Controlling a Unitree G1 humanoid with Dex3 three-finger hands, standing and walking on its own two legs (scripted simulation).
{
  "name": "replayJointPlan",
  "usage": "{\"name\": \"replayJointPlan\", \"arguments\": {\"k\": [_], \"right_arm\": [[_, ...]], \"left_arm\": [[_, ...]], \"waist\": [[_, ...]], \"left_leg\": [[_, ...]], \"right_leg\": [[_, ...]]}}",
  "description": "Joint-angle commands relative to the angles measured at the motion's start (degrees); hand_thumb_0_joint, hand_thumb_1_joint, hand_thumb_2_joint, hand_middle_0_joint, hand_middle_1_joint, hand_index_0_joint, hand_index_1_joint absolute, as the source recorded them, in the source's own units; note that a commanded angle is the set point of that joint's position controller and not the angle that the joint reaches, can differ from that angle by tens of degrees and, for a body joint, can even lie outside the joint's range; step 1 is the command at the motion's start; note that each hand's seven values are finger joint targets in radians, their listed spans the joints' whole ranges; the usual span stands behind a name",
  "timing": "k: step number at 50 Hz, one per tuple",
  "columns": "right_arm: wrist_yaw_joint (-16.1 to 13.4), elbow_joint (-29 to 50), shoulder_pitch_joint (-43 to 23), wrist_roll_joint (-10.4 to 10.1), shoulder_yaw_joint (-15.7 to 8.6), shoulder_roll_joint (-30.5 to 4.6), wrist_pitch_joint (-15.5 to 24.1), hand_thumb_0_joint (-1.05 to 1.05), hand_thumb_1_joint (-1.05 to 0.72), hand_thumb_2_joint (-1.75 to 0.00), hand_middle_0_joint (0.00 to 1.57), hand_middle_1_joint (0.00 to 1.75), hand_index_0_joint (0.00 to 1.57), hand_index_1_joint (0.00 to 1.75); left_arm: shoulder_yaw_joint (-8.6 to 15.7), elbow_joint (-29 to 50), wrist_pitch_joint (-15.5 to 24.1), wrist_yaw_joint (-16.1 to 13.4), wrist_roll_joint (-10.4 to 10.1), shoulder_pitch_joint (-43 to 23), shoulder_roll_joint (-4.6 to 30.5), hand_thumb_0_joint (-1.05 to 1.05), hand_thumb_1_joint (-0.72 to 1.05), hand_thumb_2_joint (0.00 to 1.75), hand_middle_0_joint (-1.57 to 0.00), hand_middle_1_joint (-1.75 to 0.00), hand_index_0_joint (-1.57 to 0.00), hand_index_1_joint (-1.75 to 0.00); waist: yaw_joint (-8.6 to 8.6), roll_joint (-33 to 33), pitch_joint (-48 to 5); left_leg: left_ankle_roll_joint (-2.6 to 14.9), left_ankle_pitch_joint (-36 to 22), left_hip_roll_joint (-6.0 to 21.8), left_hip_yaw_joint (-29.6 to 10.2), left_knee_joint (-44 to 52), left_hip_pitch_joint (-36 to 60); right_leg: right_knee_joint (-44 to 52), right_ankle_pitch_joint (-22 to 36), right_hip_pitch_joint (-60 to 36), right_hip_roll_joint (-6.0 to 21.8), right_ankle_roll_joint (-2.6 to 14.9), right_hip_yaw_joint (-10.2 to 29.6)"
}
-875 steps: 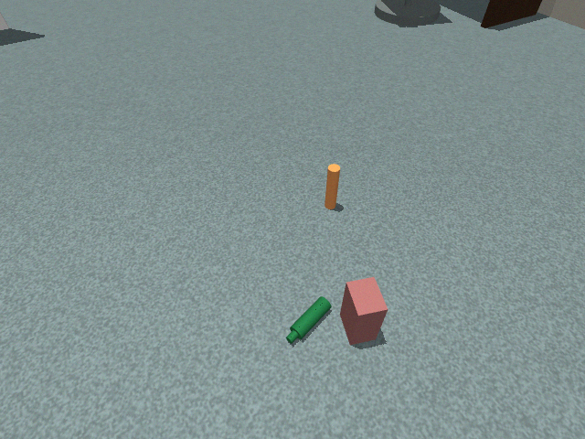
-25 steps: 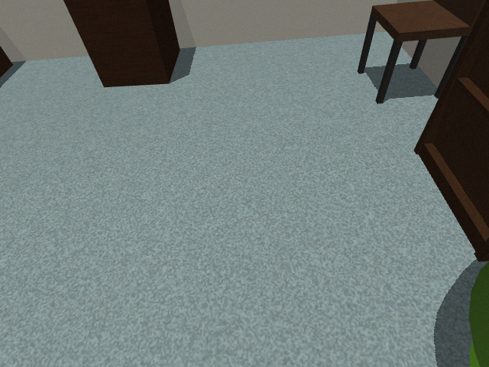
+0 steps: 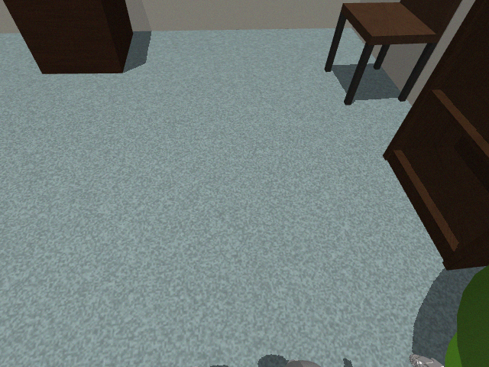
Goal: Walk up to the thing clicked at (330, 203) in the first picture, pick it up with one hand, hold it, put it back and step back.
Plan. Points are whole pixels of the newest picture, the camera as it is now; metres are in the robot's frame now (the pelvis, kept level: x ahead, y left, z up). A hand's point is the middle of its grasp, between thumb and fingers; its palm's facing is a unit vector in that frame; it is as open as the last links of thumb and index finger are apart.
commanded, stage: walk up
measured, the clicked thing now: out of the picture -0.45 +0.97 -0.65
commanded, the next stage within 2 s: stand in 0.82 s
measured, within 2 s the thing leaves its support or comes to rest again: neither
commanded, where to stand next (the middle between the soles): +0.09 -0.01 m, yaw +1 degrees
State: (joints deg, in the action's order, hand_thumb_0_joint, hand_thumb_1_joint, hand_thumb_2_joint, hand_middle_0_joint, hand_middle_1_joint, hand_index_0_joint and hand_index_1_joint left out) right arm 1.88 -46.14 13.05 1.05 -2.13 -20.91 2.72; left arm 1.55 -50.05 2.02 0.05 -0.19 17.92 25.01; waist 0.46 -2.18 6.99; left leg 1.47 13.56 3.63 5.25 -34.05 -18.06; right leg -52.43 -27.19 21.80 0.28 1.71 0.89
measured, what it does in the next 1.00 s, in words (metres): steps on the spot: right foot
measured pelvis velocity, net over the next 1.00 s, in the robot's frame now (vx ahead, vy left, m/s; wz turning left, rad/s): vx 0.04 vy -0.02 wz -0.02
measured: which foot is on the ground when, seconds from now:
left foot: down 0.00-1.00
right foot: up 0.00-0.10, down 0.12-1.00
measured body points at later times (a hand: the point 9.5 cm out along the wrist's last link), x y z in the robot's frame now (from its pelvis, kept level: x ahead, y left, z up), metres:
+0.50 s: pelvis +0.04 -0.01 +0.01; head +0.06 -0.02 +0.46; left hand +0.17 +0.28 -0.11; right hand +0.12 -0.31 -0.12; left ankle +0.05 +0.11 -0.73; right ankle +0.05 -0.13 -0.73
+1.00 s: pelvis +0.04 -0.02 +0.02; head +0.05 -0.02 +0.47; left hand +0.13 +0.28 -0.11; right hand +0.11 -0.32 -0.12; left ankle +0.05 +0.11 -0.73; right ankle +0.05 -0.13 -0.73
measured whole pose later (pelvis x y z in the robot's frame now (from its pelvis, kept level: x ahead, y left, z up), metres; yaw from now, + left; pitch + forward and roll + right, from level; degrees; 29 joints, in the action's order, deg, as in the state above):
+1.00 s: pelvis +0.04 -0.02 +0.02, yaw -1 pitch -3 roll +0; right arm 0.8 -66.7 4.8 0.7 -0.5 -19.9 0.7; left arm 0.1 -67.5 0.8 0.3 0.3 5.2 20.0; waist -0.5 0.2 2.9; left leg -1.5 8.6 3.5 6.1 -16.8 -5.5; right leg -17.4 -8.8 6.1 0.0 0.4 -1.2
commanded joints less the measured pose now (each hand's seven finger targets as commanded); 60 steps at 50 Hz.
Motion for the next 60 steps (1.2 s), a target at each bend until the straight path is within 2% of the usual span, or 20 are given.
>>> {"name": "replayJointPlan", "arguments": {"k": [1, 3, 4, 5, 6, 7, 8, 9, 11, 12, 13, 16, 21, 28, 33, 39, 41, 46, 49, 60], "right_arm": [[-1.69, 3.32, 0.09, -0.2, -3.96, -16.11, 0.65, 0.0, -0.9, -0.9, 0.2, 0.3, 0.2, 0.3], [-1.82, 3.22, -1.53, -0.75, -3.56, -15.69, 0.21, 0.0, -0.9, -0.9, 0.2, 0.3, 0.2, 0.3], [-1.85, 3.17, -1.84, -1.14, -3.12, -15.15, -0.09, 0.0, -0.9, -0.9, 0.2, 0.3, 0.2, 0.3], [-1.81, 2.9, -2.81, -1.48, -2.55, -13.85, -0.34, 0.0, -0.9, -0.9, 0.2, 0.3, 0.2, 0.3], [-1.81, 2.67, -2.04, -2.0, -1.72, -11.51, -0.44, 0.0, -0.9, -0.9, 0.2, 0.3, 0.2, 0.3], [-1.79, 2.26, -1.24, -2.33, -1.29, -9.84, -0.57, 0.0, -0.9, -0.9, 0.2, 0.3, 0.2, 0.3], [-2.13, 0.02, -1.49, -2.37, -1.75, -11.1, -1.19, 0.0, -0.9, -0.9, 0.2, 0.3, 0.2, 0.3], [-2.29, -1.45, -0.91, -1.85, -1.92, -11.25, -1.21, 0.0, -0.9, -0.9, 0.2, 0.3, 0.2, 0.3], [-1.97, -3.42, -2.23, -1.65, -2.04, -13.33, -0.58, 0.0, -0.9, -0.9, 0.2, 0.3, 0.2, 0.3], [-1.85, -4.42, -3.6, -1.69, -1.8, -13.94, -0.24, 0.0, -0.9, -0.9, 0.2, 0.3, 0.2, 0.3], [-1.78, -5.08, -4.91, -1.65, -1.59, -13.94, -0.04, 0.0, -0.9, -0.9, 0.2, 0.3, 0.2, 0.3], [-1.9, -7.69, -6.45, -1.64, -0.89, -13.35, 0.06, 0.0, -0.9, -0.9, 0.2, 0.3, 0.2, 0.3], [-1.93, -11.03, -8.64, -1.47, -0.49, -12.71, -0.02, 0.0, -0.9, -0.9, 0.2, 0.3, 0.2, 0.3], [-1.87, -14.68, -10.87, -1.24, -0.18, -11.63, -0.46, 0.0, -0.9, -0.9, 0.2, 0.3, 0.2, 0.3], [-1.87, -16.0, -11.69, -1.03, -0.2, -11.52, -0.46, 0.0, -0.9, -0.9, 0.2, 0.3, 0.2, 0.3], [-1.79, -16.74, -12.38, -0.83, -0.25, -11.41, -0.76, 0.0, -0.9, -0.9, 0.2, 0.3, 0.2, 0.3], [-1.76, -16.71, -11.74, -0.48, -0.31, -10.85, -0.9, 0.0, -0.9, -0.9, 0.2, 0.3, 0.2, 0.3], [-1.78, -16.81, -11.75, -0.44, -0.34, -11.13, -0.61, 0.0, -0.9, -0.9, 0.2, 0.3, 0.2, 0.3], [-1.82, -16.8, -11.5, -0.36, -0.39, -11.06, -0.67, 0.0, -0.9, -0.9, 0.2, 0.3, 0.2, 0.3], [-1.87, -16.83, -10.22, -0.24, -0.15, -10.87, -0.77, 0.0, -0.9, -0.9, 0.2, 0.3, 0.2, 0.3]], "left_arm": [[3.2, 1.46, 0.37, -0.47, 0.48, 4.3, 7.8, 0.0, 0.9, 0.9, -0.2, -0.3, -0.2, -0.3], [3.2, 0.37, 0.17, -0.65, 0.52, 4.11, 7.35, 0.0, 0.9, 0.9, -0.2, -0.3, -0.2, -0.3], [3.47, 0.03, 0.27, -0.63, 0.72, 3.47, 7.57, 0.0, 0.9, 0.9, -0.2, -0.3, -0.2, -0.3], [3.59, -0.25, 0.45, -0.83, 0.99, 3.13, 8.14, 0.0, 0.9, 0.9, -0.2, -0.3, -0.2, -0.3], [4.14, 0.12, 0.91, -0.96, 1.36, 1.37, 10.65, 0.0, 0.9, 0.9, -0.2, -0.3, -0.2, -0.3], [4.15, 1.35, 1.49, -0.91, 1.5, -2.44, 13.14, 0.0, 0.9, 0.9, -0.2, -0.3, -0.2, -0.3], [3.72, 0.87, 1.1, -0.56, 0.49, -5.97, 13.84, 0.0, 0.9, 0.9, -0.2, -0.3, -0.2, -0.3], [3.01, 1.11, 0.96, -0.4, 0.56, -8.38, 12.46, 0.0, 0.9, 0.9, -0.2, -0.3, -0.2, -0.3], [1.94, 0.12, 0.62, -0.37, 0.24, -9.33, 10.22, 0.0, 0.9, 0.9, -0.2, -0.3, -0.2, -0.3], [1.77, -0.92, 0.48, -0.32, 0.0, -8.95, 9.29, 0.0, 0.9, 0.9, -0.2, -0.3, -0.2, -0.3], [1.66, -1.95, 0.31, -0.28, 0.04, -8.44, 9.21, 0.0, 0.9, 0.9, -0.2, -0.3, -0.2, -0.3], [1.51, -3.72, 0.16, -0.29, -0.22, -10.22, 9.01, 0.0, 0.9, 0.9, -0.2, -0.3, -0.2, -0.3], [1.04, -6.72, -0.12, -0.36, -0.45, -13.66, 8.38, 0.0, 0.9, 0.9, -0.2, -0.3, -0.2, -0.3], [0.74, -10.04, -0.24, -0.19, -0.2, -16.91, 7.23, 0.0, 0.9, 0.9, -0.2, -0.3, -0.2, -0.3], [1.01, -11.88, -0.21, -0.13, 0.13, -17.47, 7.25, 0.0, 0.9, 0.9, -0.2, -0.3, -0.2, -0.3], [1.12, -13.01, -0.2, -0.07, 0.43, -17.54, 7.2, 0.0, 0.9, 0.9, -0.2, -0.3, -0.2, -0.3], [0.96, -13.04, -0.06, -0.21, 0.74, -17.56, 8.12, 0.0, 0.9, 0.9, -0.2, -0.3, -0.2, -0.3], [0.77, -13.4, 0.3, -0.31, 0.6, -16.58, 7.39, 0.0, 0.9, 0.9, -0.2, -0.3, -0.2, -0.3], [0.7, -13.36, 0.16, -0.42, 0.6, -16.19, 7.59, 0.0, 0.9, 0.9, -0.2, -0.3, -0.2, -0.3], [0.69, -12.71, 0.14, -0.52, 0.51, -15.47, 7.95, 0.0, 0.9, 0.9, -0.2, -0.3, -0.2, -0.3]], "waist": [[-0.1, 13.3, -7.53], [0.72, 11.8, -9.41], [1.07, 10.61, -9.98], [1.92, 8.91, -10.06], [1.53, 3.25, -10.6], [-0.69, -2.49, -10.1], [-1.27, -3.07, -8.27], [-2.37, -2.97, -7.28], [-1.78, -1.27, -7.79], [-0.88, -0.47, -8.25], [-0.15, -0.5, -8.85], [0.01, 1.2, -9.63], [-0.24, 2.07, -10.21], [-0.48, 1.96, -9.56], [-0.62, 1.75, -10.41], [-0.72, 1.77, -8.71], [-1.69, 2.2, -8.72], [-1.25, 2.74, -9.85], [-1.2, 2.07, -8.32], [-1.13, 2.1, -8.84]], "left_leg": [[10.04, -20.2, 12.86, -11.58, 8.81, 4.34], [9.03, -21.98, 12.19, -10.04, 5.12, 4.07], [7.5, -21.02, 10.88, -9.09, 2.94, 2.17], [5.55, -16.95, 10.41, -9.04, 1.56, 0.1], [2.79, -11.89, 8.55, -8.14, -1.05, -3.19], [-0.06, -3.32, 3.81, -5.14, -3.96, -3.71], [-0.06, 8.54, -0.18, -3.68, -4.78, 4.75], [0.27, 7.45, 0.44, -4.63, -1.33, 6.89], [1.41, -1.18, 4.02, -6.98, 4.41, 8.09], [2.2, -4.12, 6.08, -8.6, 6.57, 6.88], [2.78, -4.99, 6.9, -9.16, 7.28, 6.01], [1.62, -7.32, 6.07, -7.36, 9.36, 6.37], [0.83, -11.87, 5.83, -6.14, 12.54, 9.99], [-0.26, -9.29, 5.46, -4.92, 16.27, 13.31], [-0.52, -10.4, 5.71, -4.68, 17.51, 15.37], [-0.66, -6.21, 5.54, -4.63, 18.49, 16.08], [-1.41, -4.34, 5.76, -5.09, 19.69, 15.42], [-1.23, -8.64, 6.21, -5.61, 19.55, 15.76], [-1.31, -6.57, 6.07, -5.62, 19.95, 15.04], [-1.1, -6.87, 6.1, -6.01, 20.0, 14.45]], "right_leg": [[8.77, 4.25, -2.9, 1.57, -0.41, -1.61], [14.63, 8.84, -6.61, 0.47, 0.19, -3.12], [18.48, 13.14, -10.29, -0.13, 0.6, -3.53], [22.54, 17.45, -12.81, 1.09, 1.29, -1.58], [24.1, 23.4, -15.57, 5.98, 3.05, 5.82], [27.43, 23.94, -12.31, 13.1, 6.43, 16.75], [27.53, 24.98, -2.47, 15.93, 10.64, 16.84], [26.12, 24.61, -0.9, 14.06, 9.26, 14.29], [23.99, 23.15, -2.06, 8.68, 3.62, 7.67], [22.66, 23.53, -5.05, 6.46, 2.09, 5.31], [22.31, 23.33, -7.44, 5.48, 1.74, 4.41], [24.01, 26.39, -11.61, 6.53, 2.0, 5.06], [27.38, 29.17, -13.26, 6.84, 0.92, 4.66], [33.63, 27.22, -13.98, 7.29, 0.18, 5.04], [35.56, 28.66, -14.85, 7.4, -0.09, 4.71], [38.24, 24.77, -12.46, 7.46, -0.31, 5.24], [39.03, 20.6, -12.63, 7.67, -0.52, 5.4], [38.25, 25.4, -14.28, 7.74, -0.61, 4.65], [38.62, 22.2, -12.74, 7.51, -0.62, 4.38], [38.57, 22.25, -13.64, 7.74, -0.56, 4.21]]}}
